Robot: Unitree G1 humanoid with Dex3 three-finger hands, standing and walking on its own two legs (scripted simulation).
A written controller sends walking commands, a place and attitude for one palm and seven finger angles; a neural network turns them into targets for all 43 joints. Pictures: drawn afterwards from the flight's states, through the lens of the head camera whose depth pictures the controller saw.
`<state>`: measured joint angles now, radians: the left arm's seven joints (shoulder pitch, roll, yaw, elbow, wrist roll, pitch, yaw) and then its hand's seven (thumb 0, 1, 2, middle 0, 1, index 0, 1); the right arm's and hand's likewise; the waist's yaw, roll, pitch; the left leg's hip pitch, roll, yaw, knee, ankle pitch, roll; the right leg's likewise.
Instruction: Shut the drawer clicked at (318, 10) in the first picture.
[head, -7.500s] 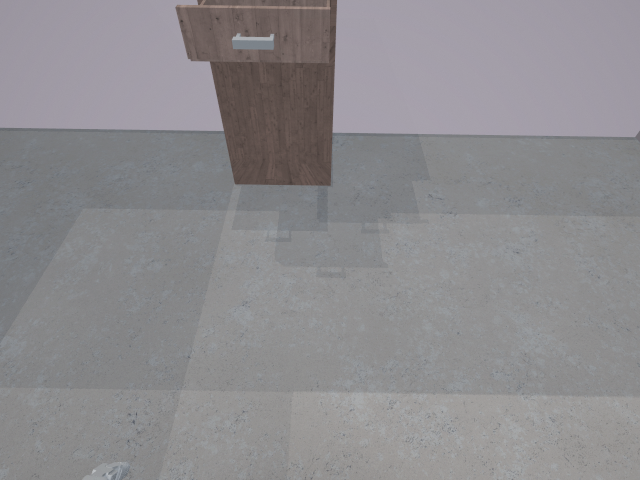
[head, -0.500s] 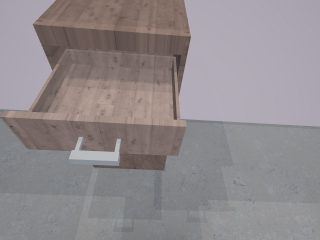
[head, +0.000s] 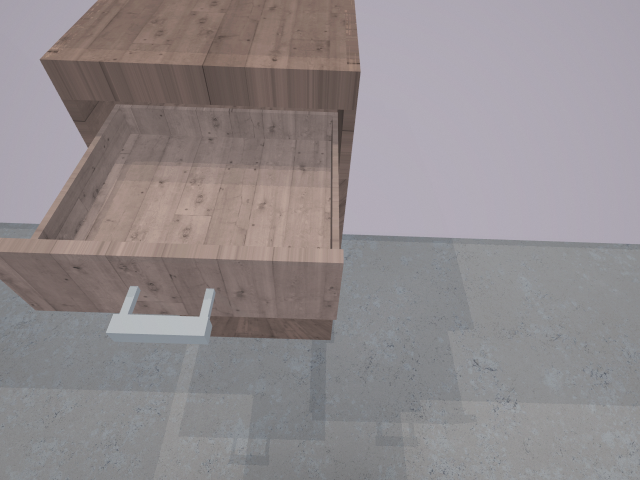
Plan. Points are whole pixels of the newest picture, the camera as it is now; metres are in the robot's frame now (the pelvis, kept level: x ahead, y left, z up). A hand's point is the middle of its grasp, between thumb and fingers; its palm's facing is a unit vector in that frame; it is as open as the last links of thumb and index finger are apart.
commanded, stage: come to a stop and stand still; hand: left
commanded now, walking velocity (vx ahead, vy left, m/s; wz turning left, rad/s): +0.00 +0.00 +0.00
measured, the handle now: (166, 312) +0.29 +0.21 +0.04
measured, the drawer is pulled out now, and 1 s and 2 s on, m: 0.30 0.30 0.30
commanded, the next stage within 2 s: look again from close up in 0.64 s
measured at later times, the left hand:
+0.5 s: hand out of the picture +0.08 +0.22 -0.17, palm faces +0.00 -0.97 -0.26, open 7.4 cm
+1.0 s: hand out of the picture +0.04 +0.20 -0.17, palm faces -0.01 -0.97 -0.23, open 7.4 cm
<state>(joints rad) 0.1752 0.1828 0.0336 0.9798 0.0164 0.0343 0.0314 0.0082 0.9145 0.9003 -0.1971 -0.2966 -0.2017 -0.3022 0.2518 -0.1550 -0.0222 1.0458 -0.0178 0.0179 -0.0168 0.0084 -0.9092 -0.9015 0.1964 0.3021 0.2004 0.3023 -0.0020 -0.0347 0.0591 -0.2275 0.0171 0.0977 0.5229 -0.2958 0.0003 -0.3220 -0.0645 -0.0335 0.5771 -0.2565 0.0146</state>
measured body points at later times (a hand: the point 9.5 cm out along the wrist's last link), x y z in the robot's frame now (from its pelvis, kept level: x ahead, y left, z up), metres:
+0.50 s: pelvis +0.02 +0.03 +0.00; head +0.04 +0.02 +0.45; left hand +0.08 +0.27 -0.15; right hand +0.10 -0.21 -0.15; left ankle -0.01 +0.12 -0.73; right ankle +0.03 -0.13 -0.73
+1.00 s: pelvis +0.02 +0.02 +0.00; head +0.03 +0.01 +0.45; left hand +0.04 +0.25 -0.15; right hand +0.02 -0.21 -0.16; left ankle -0.01 +0.12 -0.73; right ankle +0.03 -0.13 -0.73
